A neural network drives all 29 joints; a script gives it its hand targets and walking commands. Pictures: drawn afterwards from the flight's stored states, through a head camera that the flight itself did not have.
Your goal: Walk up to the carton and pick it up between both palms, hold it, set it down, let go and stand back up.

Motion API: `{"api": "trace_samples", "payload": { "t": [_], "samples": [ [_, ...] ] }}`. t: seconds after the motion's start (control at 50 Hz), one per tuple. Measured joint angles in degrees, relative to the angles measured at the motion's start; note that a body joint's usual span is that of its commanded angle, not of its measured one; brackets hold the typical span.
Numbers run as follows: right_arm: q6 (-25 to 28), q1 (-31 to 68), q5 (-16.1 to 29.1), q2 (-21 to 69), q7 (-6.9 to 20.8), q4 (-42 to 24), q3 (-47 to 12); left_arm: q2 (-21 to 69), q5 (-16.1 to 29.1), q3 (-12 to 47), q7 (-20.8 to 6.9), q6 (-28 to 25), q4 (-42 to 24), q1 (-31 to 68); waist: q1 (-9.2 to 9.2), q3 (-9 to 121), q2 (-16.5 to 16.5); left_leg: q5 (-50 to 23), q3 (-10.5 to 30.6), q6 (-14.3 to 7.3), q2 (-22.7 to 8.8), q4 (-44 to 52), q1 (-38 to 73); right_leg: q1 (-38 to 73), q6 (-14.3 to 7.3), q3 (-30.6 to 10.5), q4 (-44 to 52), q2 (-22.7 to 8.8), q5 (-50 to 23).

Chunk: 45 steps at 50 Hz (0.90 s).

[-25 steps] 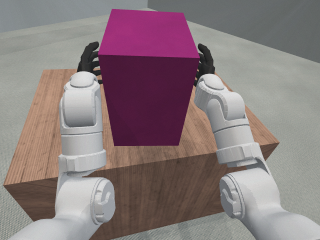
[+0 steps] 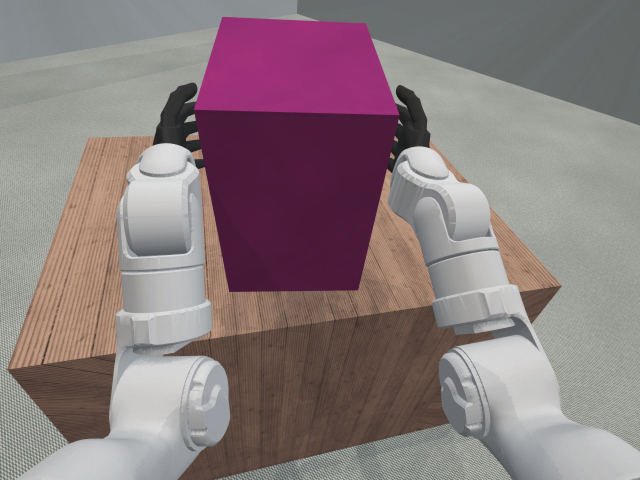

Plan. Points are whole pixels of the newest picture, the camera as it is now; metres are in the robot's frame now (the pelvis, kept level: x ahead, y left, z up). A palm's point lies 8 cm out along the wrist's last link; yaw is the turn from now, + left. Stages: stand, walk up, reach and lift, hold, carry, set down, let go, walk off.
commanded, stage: hold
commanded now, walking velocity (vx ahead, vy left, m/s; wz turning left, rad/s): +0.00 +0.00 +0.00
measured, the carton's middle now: (294, 162) +0.40 +0.01 +0.23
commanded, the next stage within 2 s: none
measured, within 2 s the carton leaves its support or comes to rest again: neither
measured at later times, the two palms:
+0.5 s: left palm (175, 157) +0.36 +0.14 +0.25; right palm (408, 158) +0.37 -0.11 +0.26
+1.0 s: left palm (176, 157) +0.36 +0.14 +0.25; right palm (409, 158) +0.37 -0.11 +0.26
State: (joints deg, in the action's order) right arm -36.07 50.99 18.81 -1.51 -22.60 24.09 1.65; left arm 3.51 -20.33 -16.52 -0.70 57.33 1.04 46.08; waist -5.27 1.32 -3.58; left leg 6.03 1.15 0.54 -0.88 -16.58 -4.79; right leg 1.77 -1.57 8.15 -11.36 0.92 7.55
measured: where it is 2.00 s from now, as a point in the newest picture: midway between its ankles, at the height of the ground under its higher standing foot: outside the picture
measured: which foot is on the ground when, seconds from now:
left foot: down 0.00-1.00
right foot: down 0.00-1.00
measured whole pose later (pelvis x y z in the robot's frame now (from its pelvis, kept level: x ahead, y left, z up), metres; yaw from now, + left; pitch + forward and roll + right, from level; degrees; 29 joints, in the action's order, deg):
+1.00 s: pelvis +0.00 +0.00 +0.00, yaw +0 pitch -6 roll -1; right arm -36.7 50.7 18.9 -1.7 -22.7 23.7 1.5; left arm 3.6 -20.2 -16.2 -0.7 57.9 0.6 45.7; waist -5.4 1.3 -3.4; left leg 6.1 1.2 0.5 -0.8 -16.6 -4.6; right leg 2.0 -1.5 8.1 -11.2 0.9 7.6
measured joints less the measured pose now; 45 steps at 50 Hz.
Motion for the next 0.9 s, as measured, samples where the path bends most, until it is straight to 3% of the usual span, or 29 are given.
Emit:
{"api": "trace_samples", "payload": {
  "t": [0.9],
  "samples": [
    [-0.49,-0.01,0.38,-0.26,-0.16,-0.39,-0.14,0.02,0.0,0.36,0.03,0.75,-0.7,-0.13,0.0,-0.36,-0.05,0.1,-0.04,-0.08,0.09,0.1,0.44,0.46,0.07,-0.08,0.16,-0.06,0.04]
  ]
}}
